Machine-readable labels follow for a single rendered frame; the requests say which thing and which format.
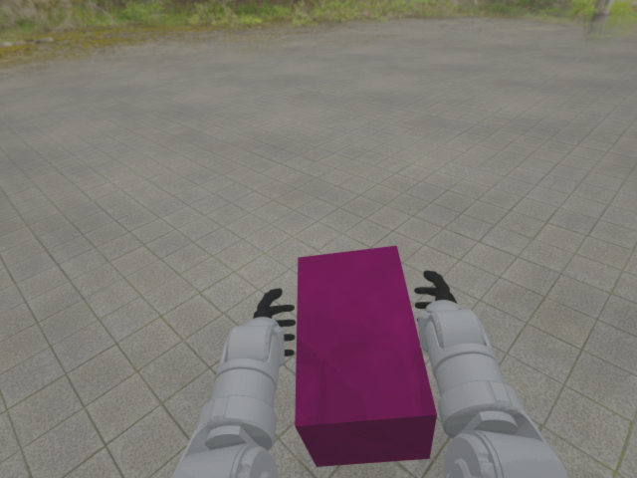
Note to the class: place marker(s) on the carton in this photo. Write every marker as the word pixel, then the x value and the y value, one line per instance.
pixel 362 389

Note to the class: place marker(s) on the robot right forearm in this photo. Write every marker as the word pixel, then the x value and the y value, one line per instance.
pixel 473 392

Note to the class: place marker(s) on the right robot upper arm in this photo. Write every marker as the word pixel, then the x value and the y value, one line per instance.
pixel 484 454

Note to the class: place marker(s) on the right robot hand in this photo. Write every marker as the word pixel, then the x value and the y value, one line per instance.
pixel 441 292

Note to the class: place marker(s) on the left robot upper arm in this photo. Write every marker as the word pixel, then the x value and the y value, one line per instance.
pixel 240 461

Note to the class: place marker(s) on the left robot hand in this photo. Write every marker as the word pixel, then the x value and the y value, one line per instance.
pixel 264 310

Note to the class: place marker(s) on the robot left forearm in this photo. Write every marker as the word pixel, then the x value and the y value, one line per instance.
pixel 241 408

